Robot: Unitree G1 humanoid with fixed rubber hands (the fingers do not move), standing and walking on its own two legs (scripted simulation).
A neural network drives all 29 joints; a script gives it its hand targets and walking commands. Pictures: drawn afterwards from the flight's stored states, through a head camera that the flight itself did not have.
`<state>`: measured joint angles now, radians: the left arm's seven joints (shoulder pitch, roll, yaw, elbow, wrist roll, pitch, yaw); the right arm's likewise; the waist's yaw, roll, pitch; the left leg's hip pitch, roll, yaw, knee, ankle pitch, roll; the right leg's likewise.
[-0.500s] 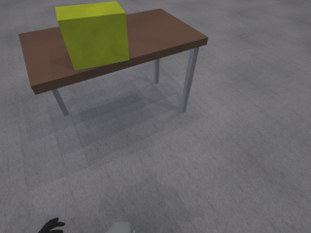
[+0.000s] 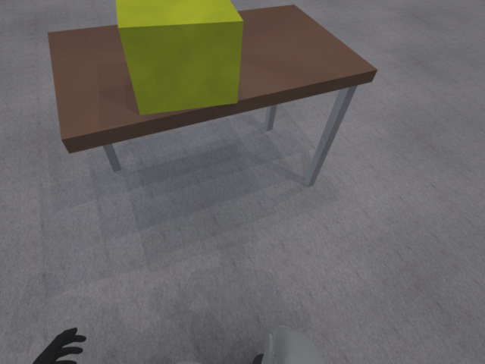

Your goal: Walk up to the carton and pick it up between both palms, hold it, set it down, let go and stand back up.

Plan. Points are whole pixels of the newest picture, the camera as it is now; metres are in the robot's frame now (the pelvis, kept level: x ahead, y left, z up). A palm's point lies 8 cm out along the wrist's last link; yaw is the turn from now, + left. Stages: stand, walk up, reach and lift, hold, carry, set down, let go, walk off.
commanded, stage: walk up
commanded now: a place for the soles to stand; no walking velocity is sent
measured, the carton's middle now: (182, 55) +0.82 +0.19 +0.05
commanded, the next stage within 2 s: none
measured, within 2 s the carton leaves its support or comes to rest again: neither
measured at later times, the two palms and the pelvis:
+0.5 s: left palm (83, 307) +0.21 +0.28 -0.09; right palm (406, 313) +0.23 -0.32 -0.10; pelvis +0.14 -0.02 +0.00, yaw +4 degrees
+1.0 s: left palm (43, 296) +0.23 +0.37 -0.12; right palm (355, 263) +0.33 -0.24 -0.10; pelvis +0.20 +0.05 -0.02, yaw +10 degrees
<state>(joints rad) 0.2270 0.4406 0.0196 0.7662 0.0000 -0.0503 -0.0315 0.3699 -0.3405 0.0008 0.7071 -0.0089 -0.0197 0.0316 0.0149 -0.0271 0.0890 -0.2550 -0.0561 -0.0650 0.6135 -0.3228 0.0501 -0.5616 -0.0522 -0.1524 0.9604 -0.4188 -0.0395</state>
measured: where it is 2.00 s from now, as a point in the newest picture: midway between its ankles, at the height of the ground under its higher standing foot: outside the picture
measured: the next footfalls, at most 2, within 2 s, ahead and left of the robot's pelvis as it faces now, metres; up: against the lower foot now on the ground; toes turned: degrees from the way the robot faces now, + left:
right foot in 0.14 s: +0.17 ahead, -0.11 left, +0.00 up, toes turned -8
left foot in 0.66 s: +0.32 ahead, +0.15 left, +0.00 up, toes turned +4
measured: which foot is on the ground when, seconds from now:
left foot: down 0.00-0.14, up 0.16-0.64, down 0.66-1.00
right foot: up 0.00-0.12, down 0.14-0.66, up 0.68-1.00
